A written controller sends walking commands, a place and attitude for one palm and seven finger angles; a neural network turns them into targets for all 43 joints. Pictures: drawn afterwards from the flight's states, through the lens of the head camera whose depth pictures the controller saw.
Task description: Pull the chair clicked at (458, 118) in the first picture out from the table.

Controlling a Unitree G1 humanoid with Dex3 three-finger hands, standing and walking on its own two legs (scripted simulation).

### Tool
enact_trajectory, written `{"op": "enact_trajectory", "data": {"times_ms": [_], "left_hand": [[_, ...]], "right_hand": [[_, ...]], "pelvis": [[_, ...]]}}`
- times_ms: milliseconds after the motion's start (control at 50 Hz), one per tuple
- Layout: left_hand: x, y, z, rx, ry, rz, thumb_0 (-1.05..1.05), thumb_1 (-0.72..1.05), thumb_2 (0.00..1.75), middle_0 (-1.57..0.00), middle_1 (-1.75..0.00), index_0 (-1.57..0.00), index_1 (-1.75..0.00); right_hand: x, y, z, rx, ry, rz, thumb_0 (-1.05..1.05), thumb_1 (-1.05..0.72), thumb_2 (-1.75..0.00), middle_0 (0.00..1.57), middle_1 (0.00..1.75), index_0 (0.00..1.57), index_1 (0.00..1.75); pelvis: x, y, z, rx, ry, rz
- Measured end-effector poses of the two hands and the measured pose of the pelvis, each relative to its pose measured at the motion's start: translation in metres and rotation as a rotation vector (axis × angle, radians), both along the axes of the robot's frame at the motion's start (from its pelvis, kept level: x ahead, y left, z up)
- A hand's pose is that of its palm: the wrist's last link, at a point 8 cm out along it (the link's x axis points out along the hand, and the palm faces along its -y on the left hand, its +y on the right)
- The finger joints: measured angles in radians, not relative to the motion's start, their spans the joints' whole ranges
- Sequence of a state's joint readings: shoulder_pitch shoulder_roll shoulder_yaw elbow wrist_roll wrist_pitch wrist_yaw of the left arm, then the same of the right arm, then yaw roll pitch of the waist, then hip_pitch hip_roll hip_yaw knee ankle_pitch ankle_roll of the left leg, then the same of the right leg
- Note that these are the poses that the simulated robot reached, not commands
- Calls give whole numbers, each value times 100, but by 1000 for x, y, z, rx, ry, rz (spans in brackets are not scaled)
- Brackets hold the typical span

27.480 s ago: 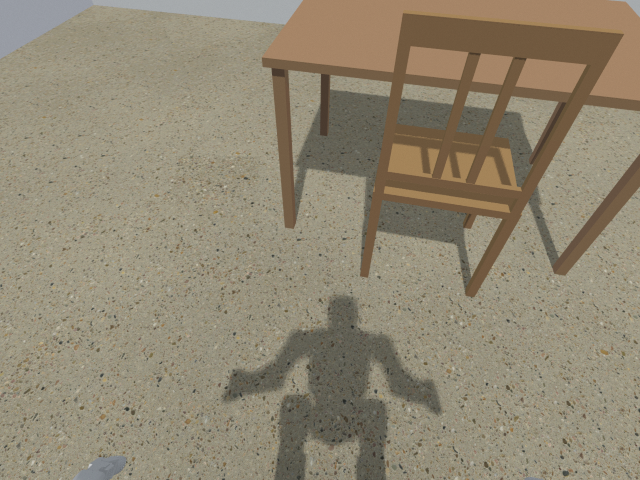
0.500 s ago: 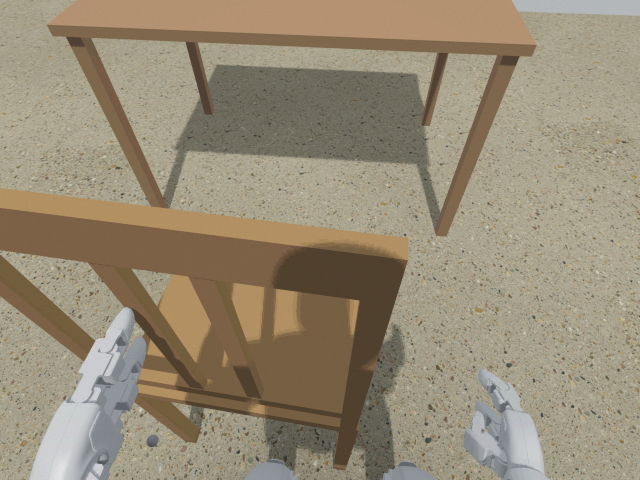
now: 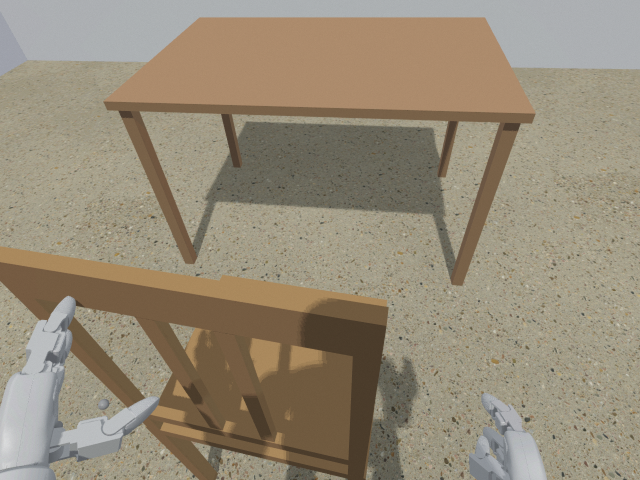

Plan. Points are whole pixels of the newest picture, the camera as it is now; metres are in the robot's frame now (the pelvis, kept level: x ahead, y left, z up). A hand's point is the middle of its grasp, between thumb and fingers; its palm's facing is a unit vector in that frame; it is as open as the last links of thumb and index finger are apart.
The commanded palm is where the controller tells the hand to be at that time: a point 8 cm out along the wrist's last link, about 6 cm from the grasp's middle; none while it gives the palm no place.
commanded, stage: draw the hand back to the body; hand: left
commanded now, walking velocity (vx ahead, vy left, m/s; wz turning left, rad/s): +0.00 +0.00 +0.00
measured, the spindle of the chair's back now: (190, 380) +0.25 +0.23 -0.05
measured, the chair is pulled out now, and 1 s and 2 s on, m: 0.62 0.61 0.61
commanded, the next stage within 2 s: step back with the hand held close in 0.64 s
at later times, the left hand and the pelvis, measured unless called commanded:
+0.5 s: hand (72, 319) +0.20 +0.26 +0.18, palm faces +0.51 -0.75 -0.43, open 7.6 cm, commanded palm +0.15 +0.29 +0.19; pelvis +0.01 -0.01 +0.01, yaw -1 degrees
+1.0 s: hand (70, 321) +0.20 +0.26 +0.18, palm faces +0.41 -0.76 -0.51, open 7.4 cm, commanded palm +0.14 +0.30 +0.19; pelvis -0.02 +0.01 +0.01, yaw -3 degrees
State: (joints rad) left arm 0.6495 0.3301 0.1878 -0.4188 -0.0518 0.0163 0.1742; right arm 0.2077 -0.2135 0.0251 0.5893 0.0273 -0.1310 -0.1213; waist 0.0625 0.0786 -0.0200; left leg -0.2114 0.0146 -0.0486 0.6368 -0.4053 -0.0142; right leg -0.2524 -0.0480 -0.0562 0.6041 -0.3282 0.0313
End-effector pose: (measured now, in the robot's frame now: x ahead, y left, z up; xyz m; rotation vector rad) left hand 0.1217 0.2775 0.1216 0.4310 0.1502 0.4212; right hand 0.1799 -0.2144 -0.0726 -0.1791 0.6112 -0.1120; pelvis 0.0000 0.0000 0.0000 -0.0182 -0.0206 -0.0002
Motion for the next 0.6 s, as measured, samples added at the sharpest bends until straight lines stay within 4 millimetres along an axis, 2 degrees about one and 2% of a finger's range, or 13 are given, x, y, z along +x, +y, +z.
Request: {"op": "enact_trajectory", "data": {"times_ms": [220,340,420,600], "left_hand": [[14,14,44,91,-123,61,1,52,72,-16,-22,-20,-25],[28,15,79,153,-272,52,1,72,82,-19,-27,-21,-28],[35,12,79,146,-280,35,1,81,86,-19,-28,-21,-29],[35,8,78,149,-270,14,2,88,90,-13,-26,-21,-30]], "right_hand": [[17,-3,5,0,-2,55,1,-90,-90,20,30,21,30],[17,-7,4,13,10,53,1,-90,-90,20,30,21,30],[12,-13,2,30,28,20,1,-90,-90,20,30,21,30],[-8,-28,-4,16,86,-29,1,-90,-90,20,30,20,30]], "pelvis": [[8,-6,9,7,-33,-1],[8,-9,12,11,-41,-5],[7,-10,13,13,-37,-15],[4,-12,13,11,-34,-23]]}}
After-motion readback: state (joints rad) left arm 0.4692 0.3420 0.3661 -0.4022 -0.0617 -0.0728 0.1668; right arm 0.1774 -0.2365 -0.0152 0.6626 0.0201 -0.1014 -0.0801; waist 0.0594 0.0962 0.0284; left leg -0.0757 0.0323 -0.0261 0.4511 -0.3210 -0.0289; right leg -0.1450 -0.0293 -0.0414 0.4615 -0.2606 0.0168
